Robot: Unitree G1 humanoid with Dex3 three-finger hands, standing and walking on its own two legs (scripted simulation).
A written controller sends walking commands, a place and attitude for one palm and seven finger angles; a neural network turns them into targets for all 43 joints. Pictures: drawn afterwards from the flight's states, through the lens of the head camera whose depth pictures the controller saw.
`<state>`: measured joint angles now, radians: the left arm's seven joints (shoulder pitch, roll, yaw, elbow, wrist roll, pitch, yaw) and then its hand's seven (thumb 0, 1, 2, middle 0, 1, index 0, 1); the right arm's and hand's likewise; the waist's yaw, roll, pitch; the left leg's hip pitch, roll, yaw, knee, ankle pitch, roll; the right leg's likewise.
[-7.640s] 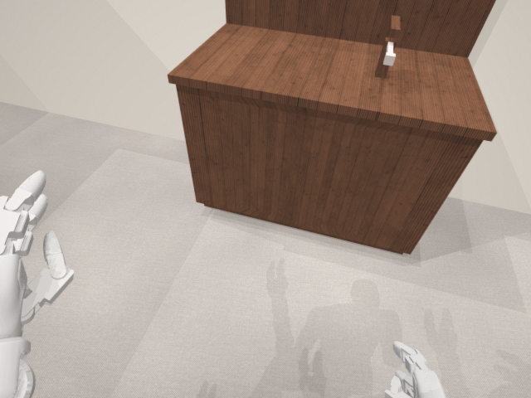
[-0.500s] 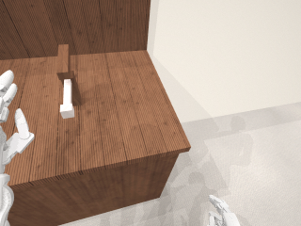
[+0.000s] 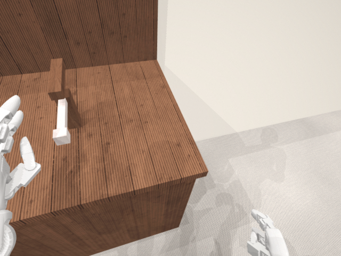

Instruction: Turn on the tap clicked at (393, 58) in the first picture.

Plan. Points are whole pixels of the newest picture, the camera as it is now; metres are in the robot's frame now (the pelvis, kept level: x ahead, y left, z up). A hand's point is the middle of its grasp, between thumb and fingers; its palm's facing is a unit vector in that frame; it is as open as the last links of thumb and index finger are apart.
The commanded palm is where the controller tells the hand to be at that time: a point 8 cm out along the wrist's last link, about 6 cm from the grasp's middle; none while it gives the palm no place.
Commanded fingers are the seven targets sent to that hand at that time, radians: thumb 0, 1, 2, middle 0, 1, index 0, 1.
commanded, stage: come to a stop and stand still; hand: left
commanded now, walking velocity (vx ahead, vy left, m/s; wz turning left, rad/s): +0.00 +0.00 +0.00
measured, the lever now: (61, 136) +0.33 +0.28 +0.09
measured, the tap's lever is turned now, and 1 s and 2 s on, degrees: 0 0 0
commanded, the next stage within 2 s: look again from close up in 0.12 s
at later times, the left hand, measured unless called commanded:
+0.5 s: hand (51, 170) +0.21 +0.23 +0.16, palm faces +0.39 -0.85 -0.35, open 7.4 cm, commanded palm +0.16 +0.26 +0.18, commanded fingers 0.00 0.90 0.90 -0.20 -0.30 -0.20 -0.30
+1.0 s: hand (31, 173) +0.21 +0.26 +0.15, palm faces +0.42 -0.85 -0.33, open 7.4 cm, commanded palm +0.15 +0.28 +0.18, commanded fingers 0.00 0.90 0.90 -0.20 -0.30 -0.20 -0.30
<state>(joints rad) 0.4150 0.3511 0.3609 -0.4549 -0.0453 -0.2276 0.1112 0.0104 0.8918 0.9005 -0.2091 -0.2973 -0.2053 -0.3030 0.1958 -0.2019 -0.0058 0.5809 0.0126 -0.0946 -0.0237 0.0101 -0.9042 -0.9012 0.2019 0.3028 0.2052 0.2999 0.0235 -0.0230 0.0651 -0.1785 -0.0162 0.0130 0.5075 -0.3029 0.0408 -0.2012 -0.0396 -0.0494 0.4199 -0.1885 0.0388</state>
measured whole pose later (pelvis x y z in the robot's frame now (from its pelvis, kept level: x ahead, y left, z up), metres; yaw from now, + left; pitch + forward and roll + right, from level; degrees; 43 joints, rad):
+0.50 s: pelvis +0.00 -0.02 +0.00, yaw +0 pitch -2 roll -1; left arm 0.43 0.34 0.34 -0.42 -0.05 -0.19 0.11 0.01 0.89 0.90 -0.21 -0.30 -0.21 -0.30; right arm 0.22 -0.21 0.00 0.60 0.01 -0.09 -0.04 0.01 -0.90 -0.90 0.20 0.30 0.21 0.30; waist 0.01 0.00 0.05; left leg -0.16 0.00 0.01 0.47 -0.28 0.02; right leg -0.19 -0.02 -0.06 0.39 -0.17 0.01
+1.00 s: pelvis -0.01 +0.00 +0.00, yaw +0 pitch -2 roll -1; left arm 0.38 0.37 0.36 -0.40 -0.05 -0.25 0.10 0.01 0.89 0.90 -0.21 -0.30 -0.21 -0.30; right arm 0.23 -0.18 0.02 0.61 0.01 -0.16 -0.03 0.01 -0.90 -0.90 0.20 0.30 0.21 0.30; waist 0.04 -0.05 0.07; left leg -0.19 -0.02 0.01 0.50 -0.28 0.04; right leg -0.22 -0.05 -0.05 0.43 -0.18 0.03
